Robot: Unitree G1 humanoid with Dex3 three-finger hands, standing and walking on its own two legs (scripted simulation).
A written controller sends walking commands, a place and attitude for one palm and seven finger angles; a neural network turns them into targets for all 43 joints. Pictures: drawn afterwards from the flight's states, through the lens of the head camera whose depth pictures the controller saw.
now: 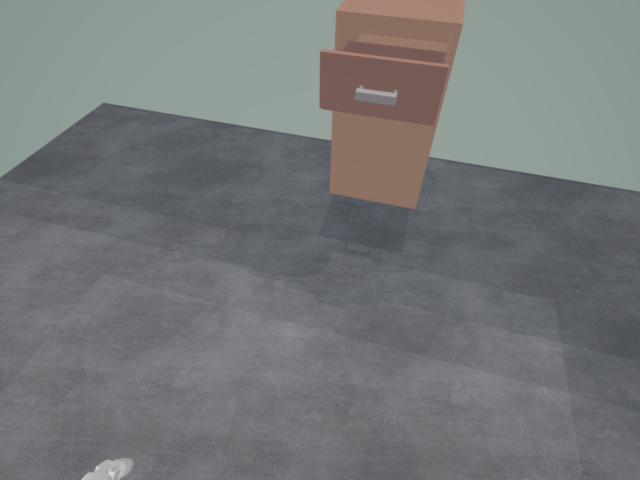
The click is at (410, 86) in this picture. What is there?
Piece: drawer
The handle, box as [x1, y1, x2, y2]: [355, 85, 397, 105]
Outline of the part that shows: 355,91 355,99 394,105 397,90 394,90 393,93 363,89 363,86 360,85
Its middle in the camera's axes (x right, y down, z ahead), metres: +0.17 -0.43 +1.16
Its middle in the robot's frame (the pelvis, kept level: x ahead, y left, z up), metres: +1.16 -0.11 -0.07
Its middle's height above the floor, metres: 0.70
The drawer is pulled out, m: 0.29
